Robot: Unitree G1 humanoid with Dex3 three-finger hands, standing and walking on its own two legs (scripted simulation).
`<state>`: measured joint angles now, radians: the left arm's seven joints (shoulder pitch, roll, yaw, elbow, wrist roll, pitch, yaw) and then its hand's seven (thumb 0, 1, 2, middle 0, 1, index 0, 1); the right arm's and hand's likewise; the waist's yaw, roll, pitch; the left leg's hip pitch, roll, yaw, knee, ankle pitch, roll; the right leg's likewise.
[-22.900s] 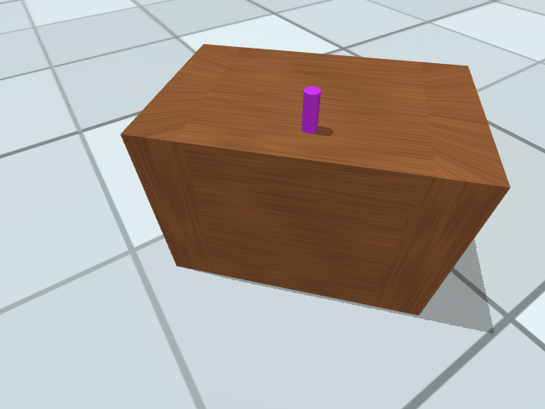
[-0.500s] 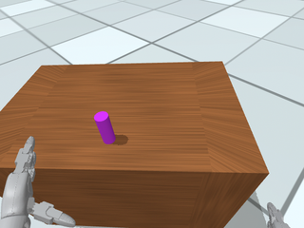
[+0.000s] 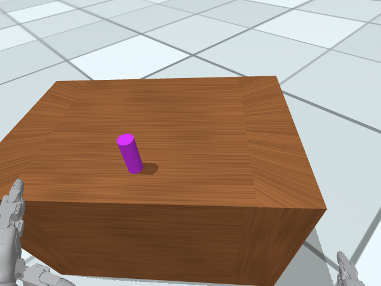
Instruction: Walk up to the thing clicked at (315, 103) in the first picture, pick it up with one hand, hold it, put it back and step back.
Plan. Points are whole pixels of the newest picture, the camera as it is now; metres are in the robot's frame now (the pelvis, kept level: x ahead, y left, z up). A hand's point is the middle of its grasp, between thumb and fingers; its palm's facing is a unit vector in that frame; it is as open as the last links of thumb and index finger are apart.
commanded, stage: home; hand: left
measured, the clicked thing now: (130, 154) +0.47 +0.22 +0.01
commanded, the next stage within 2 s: none
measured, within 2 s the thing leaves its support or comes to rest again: neither
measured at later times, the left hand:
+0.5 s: hand (109, 272) +0.18 +0.21 -0.05, palm faces +0.14 -0.96 -0.23, open 17.5 cm
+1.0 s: hand (124, 265) +0.21 +0.19 -0.08, palm faces +0.09 -0.97 -0.24, open 17.5 cm
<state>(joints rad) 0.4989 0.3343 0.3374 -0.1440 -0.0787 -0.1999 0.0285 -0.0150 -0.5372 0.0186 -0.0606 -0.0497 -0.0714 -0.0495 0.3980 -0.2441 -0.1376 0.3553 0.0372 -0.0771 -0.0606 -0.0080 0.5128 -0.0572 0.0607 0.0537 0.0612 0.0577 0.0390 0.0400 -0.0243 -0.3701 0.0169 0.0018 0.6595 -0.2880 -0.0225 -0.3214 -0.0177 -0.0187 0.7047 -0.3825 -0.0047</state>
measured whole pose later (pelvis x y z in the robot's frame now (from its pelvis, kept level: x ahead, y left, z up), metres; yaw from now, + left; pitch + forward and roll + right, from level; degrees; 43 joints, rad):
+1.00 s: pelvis +0.03 +0.02 +0.01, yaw -1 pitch +1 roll +0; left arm 0.27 0.18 0.01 0.47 -0.01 -0.06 0.10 -0.01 -0.55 0.04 -0.05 -0.05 -0.06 -0.05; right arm 0.24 -0.22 0.00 0.66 0.01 -0.04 -0.08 0.01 -0.90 -0.90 0.20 0.30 0.21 0.30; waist 0.00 0.01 0.01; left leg -0.32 0.02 0.03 0.59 -0.30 0.00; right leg -0.25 -0.01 0.00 0.58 -0.35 0.02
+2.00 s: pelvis +0.00 +0.02 +0.03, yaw +0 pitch -3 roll +0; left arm 0.18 0.35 -0.01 1.15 0.02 -0.01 0.00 -0.01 -0.56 0.04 -0.05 -0.04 -0.06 -0.05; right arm 0.16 -0.36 0.01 1.13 -0.02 0.00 0.01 0.01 -0.90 -0.90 0.20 0.30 0.21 0.30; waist 0.00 0.02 0.03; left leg -0.18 0.01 0.00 0.36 -0.13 0.00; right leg -0.10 -0.02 -0.02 0.35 -0.20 0.02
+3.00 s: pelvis +0.03 +0.02 +0.03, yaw +0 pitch -2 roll +0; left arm 0.13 0.35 0.00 1.13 0.01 -0.01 0.00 -0.01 -0.55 0.04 -0.05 -0.05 -0.06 -0.05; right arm 0.12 -0.35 0.01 1.14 -0.01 -0.01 0.00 0.01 -0.90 -0.90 0.20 0.30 0.21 0.30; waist 0.00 0.01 0.04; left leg -0.12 0.00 0.01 0.32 -0.16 0.00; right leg -0.04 -0.03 -0.02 0.30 -0.21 0.02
